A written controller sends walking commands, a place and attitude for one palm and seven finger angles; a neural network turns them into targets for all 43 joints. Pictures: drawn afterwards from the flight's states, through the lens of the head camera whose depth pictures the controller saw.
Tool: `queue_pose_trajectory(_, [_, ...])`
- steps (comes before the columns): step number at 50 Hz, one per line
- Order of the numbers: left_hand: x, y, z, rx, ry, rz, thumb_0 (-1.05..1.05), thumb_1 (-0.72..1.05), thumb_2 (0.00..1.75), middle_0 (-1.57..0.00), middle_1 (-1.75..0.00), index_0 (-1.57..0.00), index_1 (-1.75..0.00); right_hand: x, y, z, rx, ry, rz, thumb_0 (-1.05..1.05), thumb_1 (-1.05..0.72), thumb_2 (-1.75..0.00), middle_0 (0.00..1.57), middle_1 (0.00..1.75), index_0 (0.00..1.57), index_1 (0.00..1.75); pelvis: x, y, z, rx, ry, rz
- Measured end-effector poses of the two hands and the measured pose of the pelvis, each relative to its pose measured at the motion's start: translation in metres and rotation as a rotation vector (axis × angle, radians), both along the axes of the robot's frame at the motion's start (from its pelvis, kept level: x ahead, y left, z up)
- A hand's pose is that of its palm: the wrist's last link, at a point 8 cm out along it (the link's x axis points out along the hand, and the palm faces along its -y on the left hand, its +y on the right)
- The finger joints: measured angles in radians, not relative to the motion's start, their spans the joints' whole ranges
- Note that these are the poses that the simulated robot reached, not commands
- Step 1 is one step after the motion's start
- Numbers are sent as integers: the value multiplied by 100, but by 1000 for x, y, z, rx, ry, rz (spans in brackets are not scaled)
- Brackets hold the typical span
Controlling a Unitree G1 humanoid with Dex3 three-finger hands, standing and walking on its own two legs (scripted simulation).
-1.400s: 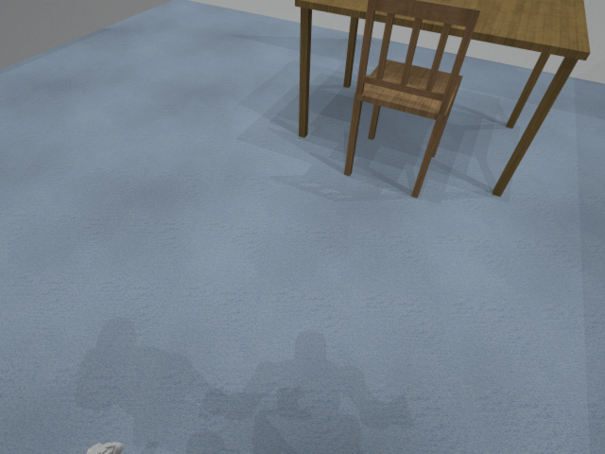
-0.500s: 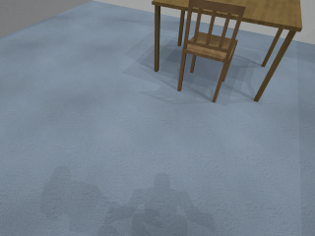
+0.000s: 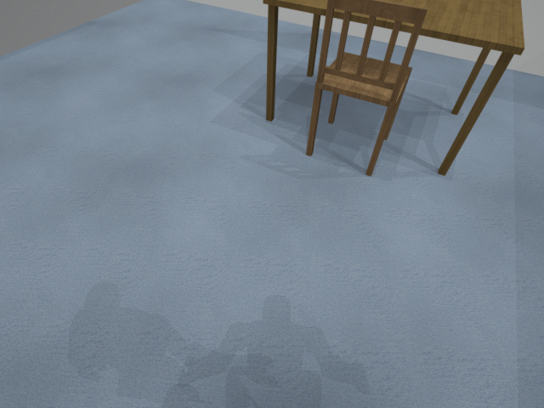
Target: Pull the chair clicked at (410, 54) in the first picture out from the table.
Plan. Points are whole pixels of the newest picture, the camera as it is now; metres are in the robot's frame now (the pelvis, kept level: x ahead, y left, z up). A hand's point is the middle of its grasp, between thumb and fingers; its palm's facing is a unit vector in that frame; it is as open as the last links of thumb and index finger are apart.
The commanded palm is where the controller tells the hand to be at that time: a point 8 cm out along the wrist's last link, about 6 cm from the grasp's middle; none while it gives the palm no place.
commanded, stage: look at it before walking up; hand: left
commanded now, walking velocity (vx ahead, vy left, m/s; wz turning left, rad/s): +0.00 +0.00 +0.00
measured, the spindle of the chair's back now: (365, 46) +1.53 -0.32 -0.11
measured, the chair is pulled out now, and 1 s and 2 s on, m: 0.00 0.00 0.00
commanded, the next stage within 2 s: walk to a spot facing it in 0.04 s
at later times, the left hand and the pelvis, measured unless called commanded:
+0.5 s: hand out of the picture +0.08 +0.18 -0.18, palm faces -0.14 -0.97 -0.21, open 7.4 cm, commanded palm none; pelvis +0.06 -0.02 -0.02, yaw -9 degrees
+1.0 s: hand (192, 353) +0.26 +0.17 -0.21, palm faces -0.23 -0.96 -0.14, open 7.4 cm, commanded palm none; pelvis +0.28 -0.01 -0.03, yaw -19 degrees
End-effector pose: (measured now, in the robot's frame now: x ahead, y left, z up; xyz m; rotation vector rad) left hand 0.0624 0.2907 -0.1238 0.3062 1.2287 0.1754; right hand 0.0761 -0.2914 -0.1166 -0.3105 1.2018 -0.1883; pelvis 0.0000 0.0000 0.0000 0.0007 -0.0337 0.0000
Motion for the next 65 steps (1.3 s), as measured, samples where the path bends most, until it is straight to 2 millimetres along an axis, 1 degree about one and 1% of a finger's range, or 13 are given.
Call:
queue_pose_trajectory(13, [-2,-4,-5,-10,34,5,0,90,90,-21,-30,-20,-30,0,10,-7,18,12,-14,1,-90,-90,20,30,21,30,8,2,-2,0,8,-27])
queue_pose_trajectory(21, [-5,-39,-23,-84,159,-29,0,90,90,-20,-29,-20,-30,-26,24,-29,97,52,-143,1,-90,-90,20,30,21,30,39,-8,-12,13,29,-127])
queue_pose_trajectory(26, [24,-71,-32,-99,155,-65,0,90,90,-20,-29,-20,-30,-46,14,-51,129,138,-223,1,-90,-90,20,30,21,30,65,-28,-25,2,27,-158])
queue_pose_trajectory(28, [32,-82,-32,-103,128,-45,0,90,90,-21,-29,-20,-30,-43,11,-50,134,184,-224,1,-90,-90,20,30,21,30,76,-34,-24,-7,26,-155])
queue_pose_trajectory(32, [39,-99,-26,-125,167,-37,0,90,90,-21,-29,-20,-30,-6,6,-36,135,154,-233,1,-90,-90,20,30,20,30,103,-41,-13,-2,33,-188])
queue_pose_trajectory(36, [49,-110,-21,-149,256,-67,0,90,90,-21,-29,-20,-30,54,3,-25,136,37,-255,1,-91,-90,20,30,20,30,132,-40,-6,-1,48,-227])
queue_pose_trajectory(40, [73,-108,-23,-158,305,-75,0,90,90,-21,-30,-20,-30,119,7,-20,142,-53,-249,1,-91,-90,19,30,20,30,167,-35,-7,-14,56,-249])
queue_pose_trajectory(46, [137,-87,-46,-159,337,-72,0,90,90,-21,-30,-20,-30,219,26,-25,128,-146,-212,1,-91,-90,19,30,20,30,237,-19,-25,-32,52,-278])
queue_pose_trajectory(49, [187,-72,-58,-154,332,-105,0,90,90,-21,-30,-20,-30,244,36,-25,109,-181,-237,1,-90,-90,20,30,20,30,267,-11,-30,-24,35,-310])
queue_pose_trajectory(53, [277,-65,-48,-142,228,-189,0,91,90,-20,-29,-20,-30,237,51,-16,109,-134,-331,0,-90,-90,20,30,21,30,301,-6,-16,-24,19,-351])
queue_pose_trajectory(58, [387,-75,-31,-144,74,-269,0,91,90,-20,-29,-20,-30,213,50,-5,60,-51,-462,-2,-95,-90,20,30,21,30,341,-4,-3,-19,23,-389])
queue_pose_trajectory(61, [437,-88,-26,-152,21,-304,0,91,90,-20,-29,-19,-30,198,59,-7,72,32,-516,-2,-94,-90,20,30,21,30,365,-8,-1,-10,26,-409])
queue_pose_trajectory(65, [487,-114,-23,-165,7,-355,0,91,90,-20,-29,-19,-30,185,78,-13,119,133,-591,-1,-93,-90,19,30,20,30,395,-18,-2,-2,29,-439])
